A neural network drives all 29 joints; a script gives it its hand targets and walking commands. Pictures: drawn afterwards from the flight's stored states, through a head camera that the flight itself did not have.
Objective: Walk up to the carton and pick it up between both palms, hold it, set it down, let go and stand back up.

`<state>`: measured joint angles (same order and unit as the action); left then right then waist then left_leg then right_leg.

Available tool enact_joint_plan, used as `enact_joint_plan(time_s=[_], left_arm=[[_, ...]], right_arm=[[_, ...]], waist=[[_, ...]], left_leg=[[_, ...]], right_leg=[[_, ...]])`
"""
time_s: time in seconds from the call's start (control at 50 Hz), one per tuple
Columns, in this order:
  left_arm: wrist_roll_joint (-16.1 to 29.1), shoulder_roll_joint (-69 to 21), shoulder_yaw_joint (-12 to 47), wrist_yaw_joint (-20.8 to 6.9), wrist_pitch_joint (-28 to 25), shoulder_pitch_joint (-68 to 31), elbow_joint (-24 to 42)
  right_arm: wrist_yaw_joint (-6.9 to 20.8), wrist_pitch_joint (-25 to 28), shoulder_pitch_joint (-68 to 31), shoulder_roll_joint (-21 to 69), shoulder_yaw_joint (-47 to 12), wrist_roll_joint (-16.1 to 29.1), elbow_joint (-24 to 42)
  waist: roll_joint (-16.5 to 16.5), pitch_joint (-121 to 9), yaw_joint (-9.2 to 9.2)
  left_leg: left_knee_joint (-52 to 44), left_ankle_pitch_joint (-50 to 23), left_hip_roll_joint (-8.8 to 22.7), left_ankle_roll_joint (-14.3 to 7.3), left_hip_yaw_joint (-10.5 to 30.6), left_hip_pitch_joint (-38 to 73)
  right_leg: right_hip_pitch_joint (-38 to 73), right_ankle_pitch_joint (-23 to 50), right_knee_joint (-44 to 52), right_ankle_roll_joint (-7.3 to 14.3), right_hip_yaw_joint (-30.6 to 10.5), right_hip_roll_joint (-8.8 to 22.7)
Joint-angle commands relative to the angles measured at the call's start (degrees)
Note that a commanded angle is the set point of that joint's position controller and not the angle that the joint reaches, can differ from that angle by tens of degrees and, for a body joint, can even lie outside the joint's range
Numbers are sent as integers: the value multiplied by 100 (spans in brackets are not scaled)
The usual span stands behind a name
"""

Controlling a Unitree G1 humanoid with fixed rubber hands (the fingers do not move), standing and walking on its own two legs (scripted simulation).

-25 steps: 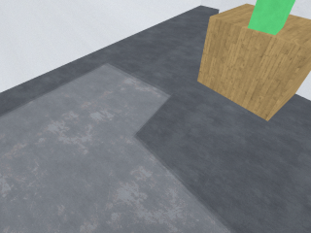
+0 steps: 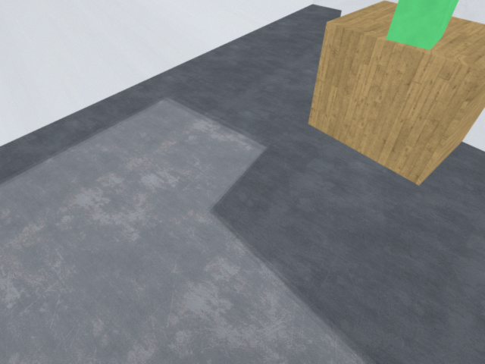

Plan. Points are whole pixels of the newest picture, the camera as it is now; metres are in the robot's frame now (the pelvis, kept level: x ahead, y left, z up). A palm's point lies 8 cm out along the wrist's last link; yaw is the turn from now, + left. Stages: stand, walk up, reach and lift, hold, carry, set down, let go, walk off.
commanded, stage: stand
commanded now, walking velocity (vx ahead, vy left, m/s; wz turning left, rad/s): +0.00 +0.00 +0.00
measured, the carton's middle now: (424, 10) +1.59 -0.87 +0.03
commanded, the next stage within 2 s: walk up in 0.24 s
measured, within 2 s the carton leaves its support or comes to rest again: neither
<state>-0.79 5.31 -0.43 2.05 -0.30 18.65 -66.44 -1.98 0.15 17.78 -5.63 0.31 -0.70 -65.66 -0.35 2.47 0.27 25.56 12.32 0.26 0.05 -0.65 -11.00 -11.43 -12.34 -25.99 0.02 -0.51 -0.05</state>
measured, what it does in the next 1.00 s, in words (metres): steps to the right, turning right: right foot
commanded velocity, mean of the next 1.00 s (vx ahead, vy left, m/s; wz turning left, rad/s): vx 0.29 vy -0.03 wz -0.26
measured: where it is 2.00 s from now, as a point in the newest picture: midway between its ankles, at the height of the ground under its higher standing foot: (349, 283)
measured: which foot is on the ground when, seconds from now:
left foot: down 0.00-0.82, up 0.84-1.00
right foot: down 0.00-0.48, up 0.50-0.82, down 0.84-1.00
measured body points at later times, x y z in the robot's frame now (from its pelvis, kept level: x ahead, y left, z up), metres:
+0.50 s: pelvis -0.01 +0.00 +0.00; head +0.00 +0.00 +0.45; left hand -0.03 +0.19 -0.17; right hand -0.03 -0.20 -0.16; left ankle +0.02 +0.12 -0.74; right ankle +0.02 -0.12 -0.73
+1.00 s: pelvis +0.10 -0.19 -0.01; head +0.08 -0.23 +0.44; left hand +0.14 +0.03 -0.14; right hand +0.09 -0.42 -0.18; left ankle +0.07 -0.02 -0.61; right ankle +0.02 -0.22 -0.74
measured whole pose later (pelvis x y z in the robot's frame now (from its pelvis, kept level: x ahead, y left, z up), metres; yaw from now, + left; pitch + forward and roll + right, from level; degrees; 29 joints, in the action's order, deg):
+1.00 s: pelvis +0.10 -0.19 -0.01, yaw -19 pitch +2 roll +3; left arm -2.3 6.2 -0.7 -1.1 -3.9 23.2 -60.5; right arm 2.4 2.9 13.3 -10.4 4.2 -2.5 -58.4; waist -2.5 -3.6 2.2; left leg 78.5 16.5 6.4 -0.8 -6.4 -31.3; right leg -12.5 -22.4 -32.2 4.0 5.4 1.0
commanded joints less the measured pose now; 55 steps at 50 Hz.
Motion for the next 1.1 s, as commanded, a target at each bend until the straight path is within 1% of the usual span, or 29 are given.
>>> enact_joint_plan(time_s=[0.0, 0.02, 0.1, 0.36, 0.38, 0.4, 0.42, 0.44, 0.46, 0.48, 0.5, 0.54, 0.56, 0.6, 0.62, 0.66, 0.68, 0.74, 0.76, 0.78, 0.8, 0.82, 0.84, 0.86, 0.88, 0.92, 0.96, 1.0, 1.08], left_arm=[[2, 327, -49, 70, -18, 465, 7], [22, 294, -2, 65, -48, 619, 16], [22, 426, -66, 64, 23, 604, 20], [11, 127, 46, 11, 0, 526, -45], [66, 225, 26, 5, 3, 636, -30], [-8, 246, 34, 21, 16, 626, -79], [9, 966, -278, 96, -2, -263, 412], [-28, 1269, -329, -259, 73, -668, 925], [-125, 950, -308, -422, 174, -1729, 1342], [-229, 724, -313, -499, 204, -1863, 1714], [-258, 614, -310, -552, 184, -1752, 1832], [-277, 689, -396, -573, 123, -920, 1561], [-284, 742, -429, -615, 127, -889, 1593], [-197, 551, -412, -642, 147, -519, 1564], [-109, 401, -357, -637, 177, -310, 1409], [-74, 501, -312, -605, 158, -312, 1440], [-64, 622, -331, -605, 152, -491, 1530], [-120, 749, -367, -595, 134, -417, 1313], [-145, 823, -404, -584, 54, -18, 1100], [-148, 939, -461, -516, -19, 714, 768], [-180, 1213, -478, -404, -155, 1490, 419], [-176, 1450, -405, -292, -284, 1870, 474], [-138, 1669, -275, -238, -352, 1507, 617], [-85, 2001, -416, -210, -404, 1178, 725], [-88, 1865, -385, -227, -456, 823, 842], [-164, 1194, -233, -261, -497, 406, 991], [-121, 1033, -183, -255, -569, 648, 892], [-36, 882, -133, -217, -618, 1176, 570], [17, 935, -109, -76, -603, 2046, 150]], right_arm=[[-68, 56, 496, -440, 77, 8, 129], [-51, 41, 565, -655, 84, 0, 62], [-33, 58, 680, -278, -11, 27, -16], [-59, 10, 655, -417, 36, 5, 73], [-60, -29, 683, -279, 0, 4, 75], [-39, 9, 699, -457, 33, -8, 82], [-142, 31, 133, -1134, 251, 31, 388], [-255, 43, 1274, -1933, 712, -38, 286], [-392, -28, 1357, -2264, 794, 94, 174], [-429, -44, 1082, -2128, 780, 17, 247], [-409, 11, 745, -1742, 755, 28, 330], [-388, 189, 242, -1226, 609, 18, 433], [-368, 228, 236, -1076, 557, 21, 487], [-265, 345, 25, -1157, 549, -72, 588], [-183, 371, -403, -1222, 580, -122, 702], [-40, 409, -661, -1322, 721, -247, 758], [1, 387, -581, -1301, 765, -257, 765], [59, 337, -246, -1660, 907, -359, 705], [81, 327, -203, -1661, 904, -412, 698], [124, 301, -404, -1428, 857, -427, 712], [179, 299, -322, -962, 705, -416, 811], [251, 332, -442, -335, 483, -392, 1073], [347, 370, -607, -237, 426, -326, 1310], [397, 427, -620, -588, 406, -214, 1527], [424, 489, -800, -809, 377, -125, 1468], [462, 474, -857, -935, 422, -134, 1217], [445, 425, -677, -950, 487, -172, 1066], [431, 311, -752, -826, 458, -144, 1081], [415, 163, -1529, -555, 289, -106, 1404]], waist=[[272, 222, -34], [434, 126, -8], [-200, 237, -15], [392, 696, 3], [71, 810, -4], [139, 373, -42], [-408, 1261, 49], [172, -307, -687], [-409, 198, -832], [-729, 408, -686], [-969, 364, -482], [-1014, -62, -56], [-682, -253, -104], [-1083, -306, 130], [-1593, -164, 340], [-2313, 177, 375], [-2224, 357, 214], [-1397, 787, 172], [-537, 569, 374], [663, 538, 716], [2297, 307, 928], [3422, 249, 1021], [3186, 503, 687], [2929, 302, 514], [2136, 518, 358], [585, 492, 57], [370, 147, -12], [617, -112, 133], [544, 90, 419]], left_leg=[[-550, 81, 453, -196, 445, -121], [-518, -112, 367, -176, 356, -104], [-740, 372, 462, -205, 535, -426], [-585, 98, 359, -165, 347, -314], [-613, 171, 326, -133, 305, -356], [-641, 342, 398, -186, 401, -176], [253, -1347, 689, -1, 296, -777], [-1107, 3722, 1723, -485, 1632, 1584], [-1766, 4320, 3108, -498, 3013, 1394], [-1928, 4378, 3433, -583, 3266, 815], [-1778, 4019, 3251, -610, 2977, 434], [-1544, 2541, 2584, -315, 1501, 523], [-1520, 2298, 2296, -198, 1163, 281], [-1593, 2359, 1993, -7, 299, -458], [-1673, 2349, 1781, 93, -239, -867], [-1916, 2752, 1606, 157, -653, -1515], [-2020, 2871, 1623, 29, -696, -1532], [-1468, 3231, 2040, -256, -698, -1289], [-667, 3527, 1967, -254, -755, -1576], [770, 3380, 1465, -301, -1085, -1911], [3201, 2755, 840, -339, -1326, -2223], [5015, 2655, 441, -240, -750, -3543], [5804, 2021, 464, -140, -335, -4042], [6046, 1669, 646, -134, -101, -4159], [6245, 1031, 864, -112, -3, -4213], [5434, 6, 1102, -143, 53, -3914], [4846, -310, 1015, -53, -165, -3325], [4616, -530, 789, 72, -529, -3339], [3995, -415, 366, 118, -830, -3944]], right_leg=[[-219, 20, 579, 123, -295, 375], [-140, -5, 649, 91, -383, 391], [10, 222, 474, 111, -272, 349], [-492, -406, 782, 110, -413, 420], [-656, -581, 810, 102, -494, 438], [-427, -543, 834, 158, -482, 429], [-883, 1886, -94, 116, -424, 727], [-2945, -2606, -1432, -82, -45, -94], [-4001, -1254, -3144, -141, -101, 58], [-4264, -1007, -3740, -207, -310, 456], [-4131, -790, -4078, -175, -403, 618], [-3632, -64, -4460, -253, -424, 660], [-3282, 115, -4640, -286, -295, 548], [-2485, 134, -4212, -277, -100, 554], [-1957, 86, -3727, -294, 93, 536], [-1068, -159, -2671, -231, 417, 625], [-976, -429, -2540, -268, 731, 512], [-843, -1256, -1779, -169, 1266, 432], [-1, -970, -1159, -120, 1426, 302], [483, -1019, -821, -129, 1429, 45], [836, -1556, -45, -133, 636, 304], [917, -2505, 790, -68, -1948, 1682], [542, -2273, 1798, 196, -3479, 2349], [442, -2835, 2508, 659, -4523, 2763], [211, -2644, 2423, 698, -4156, 2591], [466, -1042, 1636, 486, -2255, 2134], [694, 1537, 1191, 116, -979, 1643], [1313, 3279, 1014, 21, -317, 1372], [1994, 4971, 956, -94, -444, 1502]])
